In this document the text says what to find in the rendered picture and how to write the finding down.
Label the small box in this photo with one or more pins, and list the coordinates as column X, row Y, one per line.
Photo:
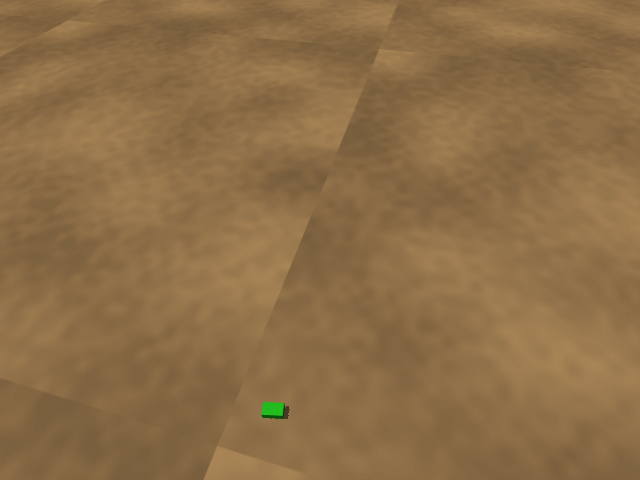
column 273, row 410

